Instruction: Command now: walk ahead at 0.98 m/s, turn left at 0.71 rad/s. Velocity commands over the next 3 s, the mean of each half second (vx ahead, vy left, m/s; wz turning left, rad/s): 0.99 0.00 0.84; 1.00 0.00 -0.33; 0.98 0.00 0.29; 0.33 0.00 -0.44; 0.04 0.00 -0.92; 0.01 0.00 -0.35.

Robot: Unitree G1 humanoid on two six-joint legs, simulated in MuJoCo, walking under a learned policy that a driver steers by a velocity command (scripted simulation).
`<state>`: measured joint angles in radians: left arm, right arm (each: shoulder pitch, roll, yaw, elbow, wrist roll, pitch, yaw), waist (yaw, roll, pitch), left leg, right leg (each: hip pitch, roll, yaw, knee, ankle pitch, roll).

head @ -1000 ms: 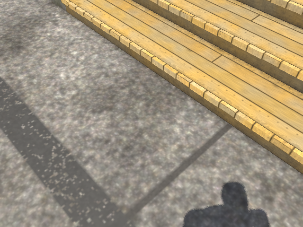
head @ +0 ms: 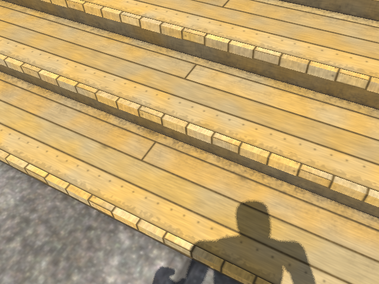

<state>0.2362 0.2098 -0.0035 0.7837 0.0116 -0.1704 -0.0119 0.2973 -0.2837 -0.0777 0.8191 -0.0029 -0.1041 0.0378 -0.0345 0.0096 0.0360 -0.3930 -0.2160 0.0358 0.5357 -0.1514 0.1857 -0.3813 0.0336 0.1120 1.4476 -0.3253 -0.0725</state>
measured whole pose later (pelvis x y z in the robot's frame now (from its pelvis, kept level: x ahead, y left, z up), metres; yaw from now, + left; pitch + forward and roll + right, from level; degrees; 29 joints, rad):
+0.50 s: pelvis +0.40 -0.01 +0.01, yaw +27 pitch +3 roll -2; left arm 0.46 0.29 0.07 0.87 0.02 -0.09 0.05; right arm 0.03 -0.29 -0.03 0.48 0.02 -0.03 0.03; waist 0.06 0.02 0.02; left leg -0.93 0.04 0.06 1.30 -0.25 0.00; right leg 0.07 -0.02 -0.15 0.37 -0.44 0.02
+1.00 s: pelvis +0.73 +0.00 +0.05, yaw +9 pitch +2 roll +2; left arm -0.05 0.17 -0.08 0.39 -0.02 -0.03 0.00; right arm 0.43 -0.30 -0.04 0.93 -0.02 -0.06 0.00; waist -0.06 0.08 -0.04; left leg -0.20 0.18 0.04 0.94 -0.14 -0.01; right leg -0.65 0.05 -0.01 1.21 -0.55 -0.09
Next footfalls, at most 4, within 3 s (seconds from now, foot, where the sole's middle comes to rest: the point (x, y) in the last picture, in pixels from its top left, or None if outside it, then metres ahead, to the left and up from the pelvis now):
0.26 right None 0.33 -0.18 -0.75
0.60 left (152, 267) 0.54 0.18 -0.75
0.98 right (216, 178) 0.81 -0.06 -0.62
1.48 left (172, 95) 1.13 0.09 -0.49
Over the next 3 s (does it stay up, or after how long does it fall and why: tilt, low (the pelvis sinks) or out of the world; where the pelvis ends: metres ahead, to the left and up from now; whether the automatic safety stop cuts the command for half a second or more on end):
stays up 1.11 0.02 0.28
